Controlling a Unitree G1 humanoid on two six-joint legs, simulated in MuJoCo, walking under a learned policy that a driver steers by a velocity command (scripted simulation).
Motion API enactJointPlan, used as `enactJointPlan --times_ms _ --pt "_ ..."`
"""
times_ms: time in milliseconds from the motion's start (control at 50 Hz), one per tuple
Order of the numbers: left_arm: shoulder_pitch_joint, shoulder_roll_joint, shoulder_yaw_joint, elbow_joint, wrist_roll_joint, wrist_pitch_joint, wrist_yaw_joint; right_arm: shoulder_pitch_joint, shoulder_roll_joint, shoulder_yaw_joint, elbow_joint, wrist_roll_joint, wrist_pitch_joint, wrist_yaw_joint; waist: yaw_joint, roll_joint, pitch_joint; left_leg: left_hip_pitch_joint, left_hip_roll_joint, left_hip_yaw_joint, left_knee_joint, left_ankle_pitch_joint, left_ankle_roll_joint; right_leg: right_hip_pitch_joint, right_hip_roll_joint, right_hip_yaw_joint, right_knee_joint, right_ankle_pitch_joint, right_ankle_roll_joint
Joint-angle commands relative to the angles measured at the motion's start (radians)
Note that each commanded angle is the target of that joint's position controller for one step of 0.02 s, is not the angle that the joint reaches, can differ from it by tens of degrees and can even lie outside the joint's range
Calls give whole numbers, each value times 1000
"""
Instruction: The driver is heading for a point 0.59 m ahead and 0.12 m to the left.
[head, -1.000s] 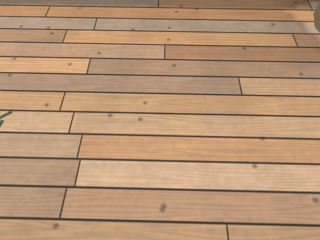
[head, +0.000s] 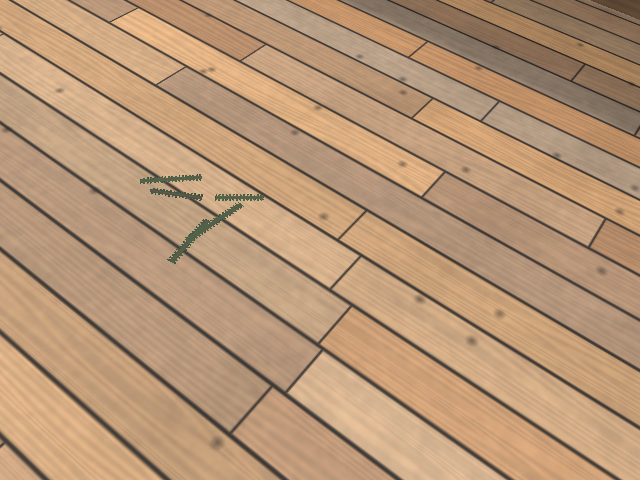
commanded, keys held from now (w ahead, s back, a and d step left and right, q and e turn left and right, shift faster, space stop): q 0.44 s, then no key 0.56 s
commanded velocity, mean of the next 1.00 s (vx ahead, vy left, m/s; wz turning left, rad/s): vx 0.00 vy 0.00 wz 0.39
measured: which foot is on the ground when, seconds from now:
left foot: down 0.00-0.36, up 0.38-0.74, down 0.76-1.00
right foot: up 0.00-0.34, down 0.36-1.00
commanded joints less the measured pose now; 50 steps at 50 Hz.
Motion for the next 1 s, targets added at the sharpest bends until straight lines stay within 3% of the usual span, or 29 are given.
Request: enactJointPlan --times_ms 20,120,200,280,340,360,380,400,420,440,460,500,580,640,700,740,760,780,800,840,880,900,940,980,1000 --pt "15 92 28 -54 3 -13 -6 -37 -148 -40 -73 12 -22 -7 8 156 -97 124 207 -249 -168 414 150 -75 8 40 90 29 9" --pt "-48 72 18 -85 -5 -5 2 47 -171 -53 -55 5 -23 -9 -40 173 -87 200 220 -345 -154 347 175 -107 16 59 -58 -5 16" --pt "-67 68 11 -102 -11 -13 8 50 -193 -63 -57 -4 -19 -5 -46 166 -93 157 212 -407 -130 357 180 -22 43 67 -164 -33 -1" --pt "-39 72 6 -108 -22 -24 15 9 -200 -69 -60 -5 -15 4 -26 175 -109 98 186 -473 -108 411 151 115 80 74 -291 -42 -25" --pt "57 65 3 -85 -19 -40 32 -63 -184 -67 -66 13 -13 2 45 156 -107 -17 113 -474 -60 291 64 341 80 73 -606 122 -44" --pt "66 124 15 -85 -6 -47 43 -48 -141 -55 -74 20 -17 -2 34 55 -113 -117 44 -404 30 87 2 437 -57 194 -717 106 -72" --pt "6 211 26 -117 -1 -44 45 27 -69 -40 -80 21 -22 -5 -17 -163 -118 -268 -118 -186 242 -241 -53 505 -320 462 -785 127 -154" --pt "-5 224 34 -117 5 -35 33 9 -166 -64 -70 -16 -16 -11 4 -145 -78 -291 -112 -89 432 -336 -65 351 -386 500 -763 223 -261" --pt "-24 156 17 -122 1 -37 25 2 -188 -74 -61 -21 -12 -7 -17 -81 -48 -263 -68 -101 541 -292 -69 297 -351 439 -751 284 -276" --pt "-73 104 3 -126 -5 -39 20 18 -179 -75 -38 -18 -7 2 -39 -49 -19 -251 -56 -94 606 -230 -74 265 -279 327 -738 312 -249" --pt "-99 87 -2 -132 -2 -40 20 38 -165 -73 -24 -11 -1 12 -49 -67 -25 -246 -59 -83 647 -185 -83 276 -217 248 -724 350 -222" --pt "-72 88 -2 -121 -2 -47 25 46 -142 -63 -15 -1 4 24 -33 -97 -44 -267 -63 -61 658 -169 -105 340 -181 178 -693 493 -221" --pt "21 101 7 -76 -6 -55 21 -27 -103 -41 -27 3 10 19 21 -100 -70 -272 -53 -55 500 -195 -120 462 -207 168 -649 595 -248" --pt "16 111 9 -59 -2 -54 9 -44 -74 -19 -21 7 13 14 28 -130 -83 -141 -27 -5 293 -232 -105 429 -203 146 -627 591 -245" --pt "26 132 15 -30 0 -43 -5 -28 -71 -7 -4 15 7 3 19 -154 -89 -11 -25 59 79 -172 -79 389 -198 147 -582 667 -238" --pt "31 119 10 -11 -11 -38 -9 13 -70 2 22 0 -11 -8 -21 -92 -88 164 6 33 -224 105 -52 298 -173 123 -525 605 -162" --pt "63 76 -1 -16 -10 -43 -13 11 -124 -2 17 -19 -26 -14 0 35 -129 278 152 -150 -276 135 -24 207 -128 84 -451 426 -99" --pt "75 0 -26 -41 -18 -46 -16 -58 -195 -10 5 -11 -31 -18 47 230 -97 192 331 -318 -233 413 69 159 -6 -7 -467 65 -47" --pt "36 41 -19 -14 -14 -31 -3 -57 -126 5 18 -4 -40 -19 -4 208 -99 111 337 -294 -207 378 130 249 -24 25 -415 -80 -43" --pt "16 52 -14 0 -16 -22 -4 -106 -82 27 31 -10 -49 -24 11 196 -52 103 266 -233 -208 313 106 238 -4 31 -435 -32 -46" --pt "42 49 -14 26 -10 -24 -5 -107 -89 31 54 -2 -55 -37 23 219 -58 121 213 -178 -178 396 71 270 2 26 -493 69 -39" --pt "63 39 -20 46 -8 -29 -4 -104 -90 32 63 2 -56 -38 30 195 -74 125 200 -160 -163 413 59 304 1 21 -540 132 -33" --pt "75 44 -25 72 -3 -40 0 -94 -86 33 83 8 -57 -37 25 152 -87 89 168 -152 -164 263 21 390 -36 44 -619 277 -21" --pt "59 72 -19 98 -9 -44 -4 -75 -84 31 110 5 -52 -33 5 87 -17 51 126 -140 -206 105 2 342 -50 69 -612 270 -20" --pt "62 56 -23 111 -9 -45 -7 -78 -87 31 125 3 -51 -35 11 72 -4 61 125 -138 -199 100 3 331 -53 70 -627 268 -21"
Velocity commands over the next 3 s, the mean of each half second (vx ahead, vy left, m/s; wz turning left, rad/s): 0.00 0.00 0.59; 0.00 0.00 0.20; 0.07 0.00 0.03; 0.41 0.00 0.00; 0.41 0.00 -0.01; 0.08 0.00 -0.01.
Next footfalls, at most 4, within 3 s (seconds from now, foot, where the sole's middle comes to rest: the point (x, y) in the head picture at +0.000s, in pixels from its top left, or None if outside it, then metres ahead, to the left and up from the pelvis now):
0.36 right None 0.06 -0.11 -0.78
0.76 left None -0.03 0.09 -0.78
1.98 left None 0.33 0.18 -0.78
2.48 right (245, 398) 0.64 0.13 -0.78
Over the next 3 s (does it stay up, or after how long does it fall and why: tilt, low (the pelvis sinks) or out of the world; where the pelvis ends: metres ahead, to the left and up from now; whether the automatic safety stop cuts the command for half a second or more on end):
stays up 0.53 0.18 0.00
